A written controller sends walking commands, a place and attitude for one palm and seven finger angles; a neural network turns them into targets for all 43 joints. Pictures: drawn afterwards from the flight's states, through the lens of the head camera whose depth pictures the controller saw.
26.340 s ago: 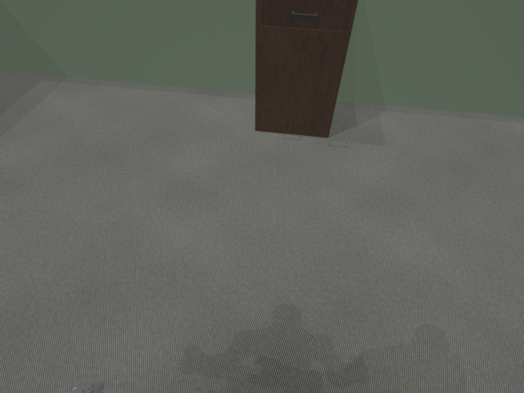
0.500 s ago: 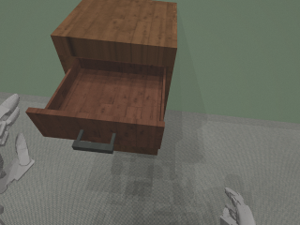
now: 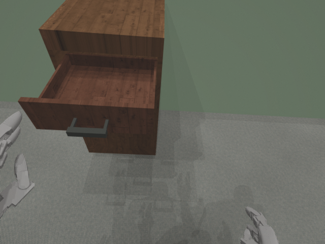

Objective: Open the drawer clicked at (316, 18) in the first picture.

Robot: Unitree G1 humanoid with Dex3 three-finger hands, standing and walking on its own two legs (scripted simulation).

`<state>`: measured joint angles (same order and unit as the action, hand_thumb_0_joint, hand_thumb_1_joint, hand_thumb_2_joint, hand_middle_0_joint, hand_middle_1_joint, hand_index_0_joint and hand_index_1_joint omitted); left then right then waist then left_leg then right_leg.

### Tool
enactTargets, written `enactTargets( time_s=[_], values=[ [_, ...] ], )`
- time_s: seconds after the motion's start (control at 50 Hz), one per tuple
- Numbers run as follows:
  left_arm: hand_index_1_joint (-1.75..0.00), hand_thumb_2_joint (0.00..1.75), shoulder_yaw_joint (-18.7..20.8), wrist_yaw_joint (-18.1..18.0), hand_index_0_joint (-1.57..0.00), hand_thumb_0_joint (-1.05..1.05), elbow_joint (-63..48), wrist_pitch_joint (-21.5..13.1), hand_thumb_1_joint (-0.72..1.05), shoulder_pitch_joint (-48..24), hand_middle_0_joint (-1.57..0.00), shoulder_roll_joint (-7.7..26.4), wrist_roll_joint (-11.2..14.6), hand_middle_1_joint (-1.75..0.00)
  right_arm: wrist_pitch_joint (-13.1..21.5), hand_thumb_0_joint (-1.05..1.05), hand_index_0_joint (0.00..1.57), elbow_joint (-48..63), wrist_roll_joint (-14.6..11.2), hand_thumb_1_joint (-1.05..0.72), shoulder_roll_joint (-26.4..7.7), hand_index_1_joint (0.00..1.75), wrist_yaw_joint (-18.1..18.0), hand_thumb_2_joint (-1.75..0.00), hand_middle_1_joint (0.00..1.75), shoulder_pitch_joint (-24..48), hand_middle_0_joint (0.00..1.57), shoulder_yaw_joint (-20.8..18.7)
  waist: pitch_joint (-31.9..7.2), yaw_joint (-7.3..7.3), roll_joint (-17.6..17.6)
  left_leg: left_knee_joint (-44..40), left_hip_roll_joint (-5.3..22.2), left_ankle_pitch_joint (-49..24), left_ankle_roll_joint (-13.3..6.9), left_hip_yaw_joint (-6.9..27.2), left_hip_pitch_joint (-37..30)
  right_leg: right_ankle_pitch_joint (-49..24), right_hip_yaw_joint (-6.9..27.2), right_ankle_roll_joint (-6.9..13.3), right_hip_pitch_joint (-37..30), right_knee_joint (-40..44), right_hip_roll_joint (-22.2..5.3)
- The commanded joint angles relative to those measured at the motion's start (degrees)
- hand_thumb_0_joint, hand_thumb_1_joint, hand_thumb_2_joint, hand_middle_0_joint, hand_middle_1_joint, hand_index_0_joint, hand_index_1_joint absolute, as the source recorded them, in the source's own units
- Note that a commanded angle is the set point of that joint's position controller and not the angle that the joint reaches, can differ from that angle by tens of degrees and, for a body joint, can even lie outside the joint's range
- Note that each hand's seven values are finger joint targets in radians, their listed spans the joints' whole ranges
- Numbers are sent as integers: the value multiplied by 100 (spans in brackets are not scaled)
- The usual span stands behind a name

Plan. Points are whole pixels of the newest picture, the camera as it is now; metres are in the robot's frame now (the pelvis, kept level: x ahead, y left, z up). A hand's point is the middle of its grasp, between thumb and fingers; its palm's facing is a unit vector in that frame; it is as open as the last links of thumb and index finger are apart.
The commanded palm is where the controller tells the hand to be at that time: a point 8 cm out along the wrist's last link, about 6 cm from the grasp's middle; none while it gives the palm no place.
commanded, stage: stop stepping back and stand still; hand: left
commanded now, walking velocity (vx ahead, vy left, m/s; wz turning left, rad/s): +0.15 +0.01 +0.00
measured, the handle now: (89, 127) +0.48 +0.25 -0.05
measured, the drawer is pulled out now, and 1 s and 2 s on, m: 0.30 0.30 0.30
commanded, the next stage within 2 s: let the arm hang, fingers relaxed in 0.64 s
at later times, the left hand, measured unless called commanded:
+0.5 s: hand (3, 225) +0.13 +0.23 +0.17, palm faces +0.39 -0.79 -0.46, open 7.4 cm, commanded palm +0.07 +0.27 +0.18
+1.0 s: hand out of the picture +0.03 +0.19 -0.16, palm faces +0.02 -0.98 -0.21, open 7.4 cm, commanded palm none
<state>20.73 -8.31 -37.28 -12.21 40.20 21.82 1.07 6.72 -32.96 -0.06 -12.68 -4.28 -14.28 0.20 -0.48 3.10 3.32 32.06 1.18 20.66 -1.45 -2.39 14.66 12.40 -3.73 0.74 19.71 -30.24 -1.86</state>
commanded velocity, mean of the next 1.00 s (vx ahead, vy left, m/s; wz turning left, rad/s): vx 0.06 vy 0.00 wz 0.00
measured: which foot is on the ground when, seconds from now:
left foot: up 0.00-0.00, down 0.02-1.00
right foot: down 0.00-1.00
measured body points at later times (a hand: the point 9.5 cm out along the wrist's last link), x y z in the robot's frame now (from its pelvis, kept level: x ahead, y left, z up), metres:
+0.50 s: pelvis -0.05 -0.01 -0.01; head -0.07 -0.01 +0.44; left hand +0.11 +0.27 +0.19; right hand +0.09 -0.24 -0.09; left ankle -0.03 +0.13 -0.73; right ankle +0.02 -0.11 -0.73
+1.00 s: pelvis -0.05 +0.00 +0.00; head -0.05 +0.01 +0.44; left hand +0.03 +0.24 -0.14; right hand +0.03 -0.24 -0.14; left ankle -0.04 +0.11 -0.73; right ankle +0.02 -0.11 -0.73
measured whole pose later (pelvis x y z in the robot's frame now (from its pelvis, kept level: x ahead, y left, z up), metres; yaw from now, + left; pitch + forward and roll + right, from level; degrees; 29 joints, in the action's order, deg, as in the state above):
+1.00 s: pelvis -0.05 +0.00 +0.00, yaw +2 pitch -3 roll +0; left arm 0.5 -0.7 45.0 5.0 15.3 11.2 -1.3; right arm -0.6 -50.1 1.5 -11.6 0.0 -13.6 0.9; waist 2.2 2.1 1.3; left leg 33.2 -0.3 16.9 -0.8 -1.7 13.7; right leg 11.7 -3.2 0.8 17.9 -32.3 -1.4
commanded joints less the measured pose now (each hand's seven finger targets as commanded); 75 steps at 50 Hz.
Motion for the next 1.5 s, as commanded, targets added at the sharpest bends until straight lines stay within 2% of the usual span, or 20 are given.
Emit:
enactTargets(
  time_s=[0.0, 0.04, 0.1, 0.18, 0.22, 0.26, 0.34, 0.4, 0.46, 0.5, 0.56, 0.6, 0.64, 0.7, 0.72, 0.74, 0.78, 0.82, 0.94, 1.48],
  values=[
    [-30, 90, 760, -144, -20, 0, -1481, -398, 90, -276, -20, 1097, -15, -30, 528, 0, 20, 911, -53, -90, -858, 30, -110, -90, 30, 698, 20, -410, -502, -366, -1478, -1499, 1179, -1458, -409, 1006, -217, 185, 259, -132, -686, -410, -131],
    [-30, 90, 843, -166, -20, 0, -1358, -385, 90, -153, -20, 1083, -55, -30, 490, 0, 20, 766, -36, -90, -593, 30, -66, -90, 30, 710, 20, -290, -319, -266, -1909, -1707, 1075, -849, -357, 1147, 319, 797, 115, -121, -644, -588, -112],
    [-30, 90, 722, -175, -20, 0, -873, -404, 90, -203, -20, 916, -27, -30, 524, 0, 20, 600, -94, -90, -714, 30, -21, -90, 30, 648, 20, -299, 26, -210, -720, -1236, 836, -250, -289, 825, 1041, 213, 286, -110, -1198, 150, -164],
    [-30, 90, 718, -159, -20, 0, -559, -391, 90, -594, -20, 979, -33, -30, 432, 0, 20, 441, -40, -90, -699, 30, -48, -90, 30, 482, 20, -357, 180, -123, 271, 347, -73, 974, -88, 64, 307, 2867, 1743, 362, 418, 1755, -971],
    [-30, 90, 672, -175, -20, 0, -678, -354, 90, -805, -20, 932, -10, -30, 395, 0, 20, 343, 6, -90, -630, 30, -31, -90, 30, 433, 20, -323, -183, -72, 674, 572, -131, 611, -121, -45, -88, 2473, 1640, 488, 383, 1714, -1174],
    [-30, 90, 593, -193, -20, 0, -701, -333, 90, -798, -20, 853, -3, -30, 401, 0, 20, 373, 26, -90, -602, 30, -61, -90, 30, 525, 20, -244, -149, -65, 177, -282, 37, 544, -180, 152, -248, 2233, 1169, 346, 383, 1212, -866],
    [-30, 90, 656, -222, -20, 0, -860, -369, 90, -886, -20, 915, -136, -30, 381, 0, 20, 575, -13, -90, -625, 30, -98, -90, 30, 714, 20, -229, 295, -180, -1499, -2126, 1182, 2115, -623, 1657, 1376, 1141, 112, -97, -491, -1031, 162],
    [-30, 90, 584, -133, -20, 0, -304, -318, 90, -694, -20, 795, -119, -30, 328, 0, 20, 547, -61, -90, -635, 30, -30, -90, 30, 764, 20, -224, 353, -228, -894, -1402, 836, 1775, -495, 966, 1775, 946, 152, -134, -1036, -216, 83],
    [-30, 90, 640, -83, -20, 0, -390, -330, 90, -928, -20, 940, -51, -30, 257, 0, 20, 527, -33, -90, -568, 30, -24, -90, 30, 711, 20, -253, 360, -172, 444, 617, -112, 926, -115, 178, 895, 2615, 1894, 341, 223, 1675, -911],
    [-30, 90, 660, -103, -20, 0, -642, -309, 90, -979, -20, 937, 23, -30, 258, 0, 20, 342, 6, -90, -443, 30, 16, -90, 30, 595, 20, -226, -131, -121, 853, 1423, -200, 420, -43, 12, 58, 2490, 2159, 625, 580, 2134, -1433],
    [-30, 90, 489, -128, -20, 0, -835, -265, 90, -818, -20, 733, -7, -30, 302, 0, 20, 426, 31, -90, -434, 30, -28, -90, 30, 690, 20, -147, -19, -78, 49, -507, 53, 134, -133, 200, -364, 1635, 1231, 347, 427, 1333, -915],
    [-30, 90, 541, -158, -20, 0, -1077, -390, 90, -768, -20, 804, -44, -30, 370, 0, 20, 622, 69, -90, -626, 30, -65, -90, 30, 746, 20, -198, 29, -215, -1164, -1618, 794, 124, -326, 1184, 163, 796, 629, 10, -200, 131, -113],
    [-30, 90, 661, -181, -20, 0, -1074, -419, 90, -798, -20, 886, -142, -30, 359, 0, 20, 642, -8, -90, -479, 30, -65, -90, 30, 823, 20, -158, 78, -277, -1677, -2289, 1156, 1779, -457, 1492, 1234, 860, 328, -128, -802, -634, 6],
    [-30, 90, 575, -158, -20, 0, -640, -401, 90, -806, -20, 783, -105, -30, 414, 0, 20, 615, -51, -90, -555, 30, -53, -90, 30, 777, 20, -198, 81, -237, -608, -1353, 760, 82, -335, 900, 972, 12, 412, -130, -1033, 152, -57],
    [-30, 90, -1378, 685, -20, 0, 4044, 714, 90, -1224, -20, -35, -495, -30, 436, 0, 20, -784, 74, -90, -1475, 30, 444, -90, 30, 766, 20, -611, 87, -100, -434, 45, 375, -1141, -199, 787, 1127, -1739, 643, 48, -456, -181, -575],
    [-30, 90, -1338, 789, -20, 0, 4336, 1093, 90, -1059, -20, -110, -412, -30, 169, 0, 20, -788, -9, -90, -978, 30, 432, -90, 30, 169, 20, -558, -499, -66, -170, 196, 282, -1469, -28, 462, 386, -1945, 888, 145, -451, 60, -703],
    [-30, 90, -1414, 789, -20, 0, 4727, 1277, 90, -1618, -20, -189, -331, -30, -262, 0, 20, -782, 32, -90, -708, 30, 416, -90, 30, -262, 20, -342, -354, -79, 614, 157, 215, -613, -104, 699, 505, 53, 717, 225, -131, 357, -612],
    [-30, 90, -1511, 759, -20, 0, 5376, 1345, 90, -1968, -20, -79, -346, -30, -441, 0, 20, -851, 103, -90, -724, 30, 403, -90, 30, -259, 20, -266, -126, -131, 1038, 221, 60, -831, -109, 605, 407, 280, 809, 342, -125, 532, -664],
    [-30, 90, -1766, 712, -20, 0, 7748, 1369, 90, -2422, -20, -122, -231, -30, -620, 0, 20, -1399, 143, -90, -586, 30, 353, -90, 30, 142, 20, -92, 410, -378, -880, -1186, 445, -1000, -133, 981, 702, -40, 679, 142, -877, 514, -220],
    [-30, 90, -1937, 604, -20, 0, 10219, 1199, 90, -1989, -20, -711, -181, -30, -673, 0, 20, -3107, 67, -90, 166, 30, 216, -90, 30, -1164, 20, -62, 720, -290, -423, -1581, 394, -693, -72, 589, -85, -14, 570, 168, -827, 1122, -344]
  ],
)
